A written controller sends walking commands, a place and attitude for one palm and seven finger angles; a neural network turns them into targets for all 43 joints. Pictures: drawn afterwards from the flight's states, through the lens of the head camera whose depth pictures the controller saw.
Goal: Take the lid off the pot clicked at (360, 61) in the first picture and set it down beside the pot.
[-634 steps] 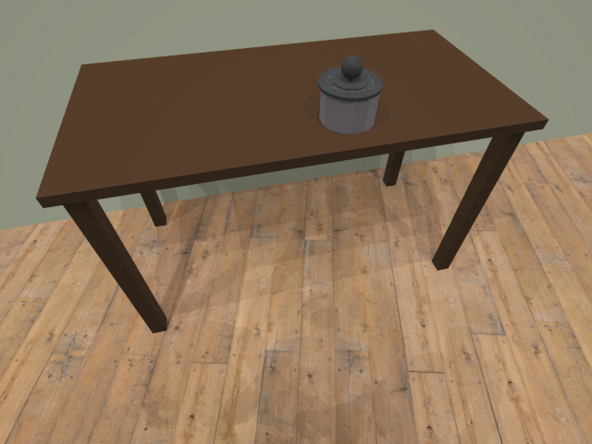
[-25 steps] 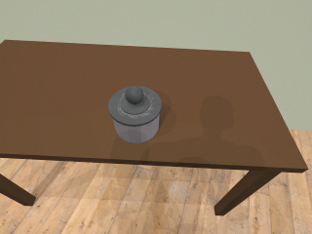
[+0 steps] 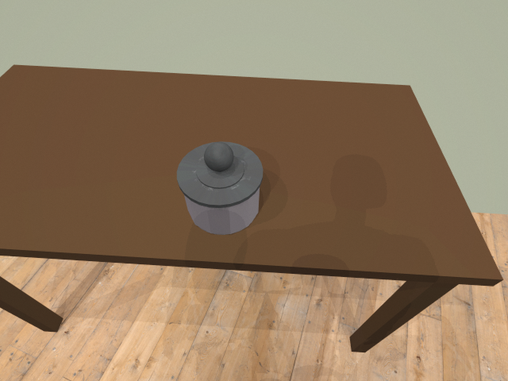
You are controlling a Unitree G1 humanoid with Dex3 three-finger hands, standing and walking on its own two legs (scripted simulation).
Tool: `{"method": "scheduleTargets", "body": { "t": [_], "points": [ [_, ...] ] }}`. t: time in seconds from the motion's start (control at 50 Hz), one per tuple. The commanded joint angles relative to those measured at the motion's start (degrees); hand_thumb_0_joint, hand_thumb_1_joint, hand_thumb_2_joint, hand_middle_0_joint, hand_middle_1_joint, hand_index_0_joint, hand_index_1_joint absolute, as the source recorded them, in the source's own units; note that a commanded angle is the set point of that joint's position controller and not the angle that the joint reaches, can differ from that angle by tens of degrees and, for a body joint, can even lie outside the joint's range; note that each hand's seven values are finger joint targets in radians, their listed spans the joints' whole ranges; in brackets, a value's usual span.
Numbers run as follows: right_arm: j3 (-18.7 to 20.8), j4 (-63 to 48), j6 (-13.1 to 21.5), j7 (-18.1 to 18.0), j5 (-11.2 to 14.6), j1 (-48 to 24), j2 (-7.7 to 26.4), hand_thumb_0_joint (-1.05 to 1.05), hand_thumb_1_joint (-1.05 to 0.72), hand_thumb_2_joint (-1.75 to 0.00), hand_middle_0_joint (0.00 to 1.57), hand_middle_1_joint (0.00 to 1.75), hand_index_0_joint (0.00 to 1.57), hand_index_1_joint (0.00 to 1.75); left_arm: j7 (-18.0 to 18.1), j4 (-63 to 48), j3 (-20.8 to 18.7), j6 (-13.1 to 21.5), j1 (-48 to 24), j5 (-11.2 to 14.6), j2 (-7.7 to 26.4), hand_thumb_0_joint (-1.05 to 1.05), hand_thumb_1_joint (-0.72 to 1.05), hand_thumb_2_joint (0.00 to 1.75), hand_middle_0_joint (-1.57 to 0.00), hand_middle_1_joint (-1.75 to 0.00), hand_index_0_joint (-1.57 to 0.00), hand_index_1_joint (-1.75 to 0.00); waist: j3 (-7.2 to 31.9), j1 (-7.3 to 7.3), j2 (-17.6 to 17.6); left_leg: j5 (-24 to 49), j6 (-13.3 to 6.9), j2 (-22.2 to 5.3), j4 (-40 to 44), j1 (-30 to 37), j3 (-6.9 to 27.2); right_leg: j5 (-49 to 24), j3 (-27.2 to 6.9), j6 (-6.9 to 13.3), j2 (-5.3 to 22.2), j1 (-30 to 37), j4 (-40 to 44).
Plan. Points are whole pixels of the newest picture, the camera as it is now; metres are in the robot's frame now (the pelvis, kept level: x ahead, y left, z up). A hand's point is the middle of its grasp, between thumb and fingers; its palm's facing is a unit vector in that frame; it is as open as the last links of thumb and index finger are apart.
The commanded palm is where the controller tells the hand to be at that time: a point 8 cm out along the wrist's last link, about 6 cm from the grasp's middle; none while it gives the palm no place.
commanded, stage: come to a stop and stand still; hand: left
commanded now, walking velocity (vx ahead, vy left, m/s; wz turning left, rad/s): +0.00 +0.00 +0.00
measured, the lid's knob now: (218, 156) +0.46 +0.09 +0.09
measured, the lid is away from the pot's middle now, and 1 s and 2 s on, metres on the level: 0.00 0.00 0.00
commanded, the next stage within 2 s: look again from close up in 0.72 s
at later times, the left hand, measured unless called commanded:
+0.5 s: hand out of the picture +0.03 +0.22 -0.18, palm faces +0.03 -0.98 -0.21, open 7.3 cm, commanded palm none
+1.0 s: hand out of the picture +0.01 +0.20 -0.18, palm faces +0.04 -0.98 -0.18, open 7.4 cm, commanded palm none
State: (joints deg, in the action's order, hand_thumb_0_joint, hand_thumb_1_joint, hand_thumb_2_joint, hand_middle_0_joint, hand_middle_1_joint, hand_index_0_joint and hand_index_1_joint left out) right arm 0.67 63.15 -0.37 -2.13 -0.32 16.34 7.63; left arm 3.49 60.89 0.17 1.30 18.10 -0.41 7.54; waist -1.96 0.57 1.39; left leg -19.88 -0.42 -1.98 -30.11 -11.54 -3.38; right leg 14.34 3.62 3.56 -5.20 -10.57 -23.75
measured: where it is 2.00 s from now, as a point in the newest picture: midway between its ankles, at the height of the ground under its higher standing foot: outside the picture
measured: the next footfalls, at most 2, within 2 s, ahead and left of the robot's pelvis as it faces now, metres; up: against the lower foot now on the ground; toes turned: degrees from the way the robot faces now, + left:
none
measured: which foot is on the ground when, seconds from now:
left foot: down 0.00-1.00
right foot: down 0.00-1.00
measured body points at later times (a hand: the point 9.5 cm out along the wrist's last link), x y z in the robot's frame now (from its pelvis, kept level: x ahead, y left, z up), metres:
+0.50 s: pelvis +0.01 +0.04 +0.00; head +0.03 +0.04 +0.45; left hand +0.03 +0.27 -0.16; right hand +0.01 -0.18 -0.16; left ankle -0.04 +0.10 -0.74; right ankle -0.02 -0.07 -0.74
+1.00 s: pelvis +0.01 +0.04 +0.00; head +0.03 +0.04 +0.45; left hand +0.01 +0.25 -0.16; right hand +0.02 -0.18 -0.16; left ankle -0.04 +0.10 -0.74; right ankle -0.02 -0.07 -0.74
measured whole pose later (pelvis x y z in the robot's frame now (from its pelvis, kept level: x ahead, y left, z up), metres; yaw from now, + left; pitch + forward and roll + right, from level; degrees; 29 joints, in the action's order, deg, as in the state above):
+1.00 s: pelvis +0.01 +0.04 +0.00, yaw +0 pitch -1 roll +0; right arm -1.0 64.0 1.6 -2.3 -0.5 16.1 8.3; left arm 2.9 61.7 0.5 0.1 17.7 -0.2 8.0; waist -2.2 -0.3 -0.6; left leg -18.1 -4.6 3.7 -23.9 -5.4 -4.7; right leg 17.6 2.0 0.7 0.1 -8.6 -26.9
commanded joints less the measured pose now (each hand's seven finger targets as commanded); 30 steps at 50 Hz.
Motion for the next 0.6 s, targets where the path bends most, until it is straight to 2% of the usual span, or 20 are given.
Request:
{"method": "scheduleTargets", "body": {
  "t": [0.0, 0.02, 0.04, 0.06, 0.08, 0.1, 0.18, 0.2, 0.22, 0.24, 0.34, 0.4, 0.44, 0.54, 0.58],
  "points": [
    [0.27, -4.45, 1.24, 0.60, -0.45, 6.10, 2.94, 0.00, -0.90, -0.90, 0.20, 0.30, 0.20, 0.30, -0.24, -3.19, -1.11, 1.35, 0.78, -0.07, 7.49, 0.00, 0.90, 0.90, -0.20, -0.30, -0.20, -0.30, 6.20, 1.60, -0.27, 3.55, -0.84, -2.44, 1.87, 1.21, 4.09, -7.10, -11.25, 2.53, 13.49, -0.32, 1.92],
    [0.17, -4.97, 1.39, 0.65, -0.58, 5.60, 4.11, 0.00, -0.90, -0.90, 0.20, 0.30, 0.20, 0.30, -0.40, -3.36, -0.94, 1.05, 0.26, -0.10, 6.40, 0.00, 0.90, 0.90, -0.20, -0.30, -0.20, -0.30, 2.16, 1.55, 0.19, 4.36, -1.55, -3.31, 3.57, -0.71, 5.60, -1.84, -10.28, 1.77, 11.76, -3.37, 1.52],
    [0.05, -5.16, 1.62, 0.59, -0.61, 5.02, 4.48, 0.00, -0.90, -0.90, 0.20, 0.30, 0.20, 0.30, -0.53, -3.29, -0.65, 0.81, 0.22, -0.17, 5.69, 0.00, 0.90, 0.90, -0.20, -0.30, -0.20, -0.30, -1.49, 0.96, 0.02, 7.03, -2.27, -4.19, 5.20, -2.83, 7.11, -2.32, -9.29, 1.14, 10.43, -4.46, 0.48],
    [-0.18, -5.21, 1.83, 0.46, -0.62, 5.03, 4.98, 0.00, -0.90, -0.90, 0.20, 0.30, 0.20, 0.30, -0.57, -3.04, -0.45, 0.68, 0.93, -0.16, 4.99, 0.00, 0.90, 0.90, -0.20, -0.30, -0.20, -0.30, -2.59, 0.45, -1.18, 9.28, -2.79, -5.05, 6.28, -3.66, 7.99, -3.82, -8.47, 0.88, 9.74, -3.96, -0.49],
    [-0.23, -5.32, 2.06, 0.34, -0.55, 5.02, 5.28, 0.00, -0.90, -0.90, 0.20, 0.30, 0.20, 0.30, -0.57, -2.82, -0.35, 0.67, 1.72, -0.16, 4.73, 0.00, 0.90, 0.90, -0.20, -0.30, -0.20, -0.30, -2.22, 0.03, -1.91, 11.10, -2.98, -5.13, 6.50, -3.41, 8.20, -5.38, -8.24, 0.73, 9.60, -2.89, -0.98],
    [-0.45, -5.36, 2.19, 0.32, -0.57, 4.65, 5.36, 0.00, -0.90, -0.90, 0.20, 0.30, 0.20, 0.30, -0.78, -2.70, -0.32, 0.38, 1.54, 0.06, 5.18, 0.00, 0.90, 0.90, -0.20, -0.30, -0.20, -0.30, -1.57, -0.31, -0.22, 11.63, -3.06, -5.27, 7.72, -2.58, 8.72, -4.79, -7.75, 0.80, 9.53, -2.69, -1.57],
    [-0.72, -4.71, 2.48, 0.16, -0.54, 4.98, 6.15, 0.00, -0.90, -0.90, 0.20, 0.30, 0.20, 0.30, -0.60, -2.75, -0.27, -0.01, 2.05, 0.00, 5.13, 0.00, 0.90, 0.90, -0.20, -0.30, -0.20, -0.30, -3.08, -0.53, -2.66, 13.28, -3.28, -5.14, 8.61, -2.24, 8.67, -4.30, -7.61, 0.45, 9.41, -2.66, -2.16],
    [-0.73, -4.55, 2.53, 0.19, -0.56, 4.76, 6.11, 0.00, -0.90, -0.90, 0.20, 0.30, 0.20, 0.30, -0.75, -2.91, -0.34, -0.24, 1.67, 0.04, 5.54, 0.00, 0.90, 0.90, -0.20, -0.30, -0.20, -0.30, -3.13, -0.71, -1.02, 13.20, -3.28, -5.19, 9.34, -2.06, 8.91, -3.88, -7.25, 0.41, 9.39, -2.93, -2.27],
    [-0.72, -4.53, 2.62, 0.14, -0.56, 4.81, 6.23, 0.00, -0.90, -0.90, 0.20, 0.30, 0.20, 0.30, -0.69, -3.14, -0.46, -0.27, 1.91, 0.00, 5.49, 0.00, 0.90, 0.90, -0.20, -0.30, -0.20, -0.30, -2.63, -0.76, -1.05, 14.53, -3.30, -5.09, 9.07, -1.77, 8.97, -4.40, -7.15, 0.33, 9.42, -2.42, -2.55],
    [-0.72, -4.30, 2.70, 0.08, -0.52, 4.76, 6.23, 0.00, -0.90, -0.90, 0.20, 0.30, 0.20, 0.30, -0.62, -3.07, -0.46, -0.20, 2.05, 0.01, 5.53, 0.00, 0.90, 0.90, -0.20, -0.30, -0.20, -0.30, -2.34, -0.82, -2.62, 15.97, -3.28, -4.89, 8.67, -1.13, 8.73, -5.74, -7.52, 0.35, 9.60, -2.14, -2.58],
    [-0.72, -3.42, 2.93, -0.25, -0.52, 5.09, 6.76, 0.00, -0.90, -0.90, 0.20, 0.30, 0.20, 0.30, -0.45, -3.05, -0.62, -0.59, 2.24, 0.07, 5.82, 0.00, 0.90, 0.90, -0.20, -0.30, -0.20, -0.30, -0.95, -0.84, -0.83, 22.85, -3.13, -5.13, 8.20, 1.95, 8.31, -7.70, -7.02, 0.16, 9.92, -1.55, -3.41],
    [-0.70, -3.14, 2.98, -0.42, -0.46, 4.98, 6.65, 0.00, -0.90, -0.90, 0.20, 0.30, 0.20, 0.30, -0.47, -3.02, -0.76, -0.74, 2.10, 0.10, 6.23, 0.00, 0.90, 0.90, -0.20, -0.30, -0.20, -0.30, -0.32, -0.81, -1.13, 26.11, -3.12, -5.27, 8.01, 3.34, 8.20, -9.27, -6.74, 0.11, 9.99, -1.05, -3.49],
    [-0.72, -2.92, 2.95, -0.54, -0.43, 4.72, 6.93, 0.00, -0.90, -0.90, 0.20, 0.30, 0.20, 0.30, -0.40, -2.71, -0.67, -0.80, 2.56, 0.11, 6.18, 0.00, 0.90, 0.90, -0.20, -0.30, -0.20, -0.30, -0.31, -0.82, -0.26, 27.34, -2.94, -5.11, 7.74, 4.19, 7.89, -9.72, -7.01, -0.02, 10.32, -1.14, -3.28],
    [-0.73, -2.48, 2.84, -0.74, -0.36, 4.50, 7.03, 0.00, -0.90, -0.90, 0.20, 0.30, 0.20, 0.30, -0.36, -2.25, -0.69, -0.90, 2.86, 0.09, 6.14, 0.00, 0.90, 0.90, -0.20, -0.30, -0.20, -0.30, -0.90, -0.69, -0.80, 28.76, -2.74, -5.06, 7.80, 5.15, 7.66, -11.02, -7.12, -0.05, 10.63, -1.07, -2.84],
    [-0.70, -2.19, 2.89, -0.80, -0.33, 4.64, 7.08, 0.00, -0.90, -0.90, 0.20, 0.30, 0.20, 0.30, -0.31, -1.95, -0.63, -0.83, 3.10, 0.07, 6.14, 0.00, 0.90, 0.90, -0.20, -0.30, -0.20, -0.30, 0.12, -0.55, -0.01, 30.78, -2.60, -5.03, 7.64, 6.47, 7.35, -12.33, -7.27, -0.03, 10.78, -0.64, -2.87]
  ]
}}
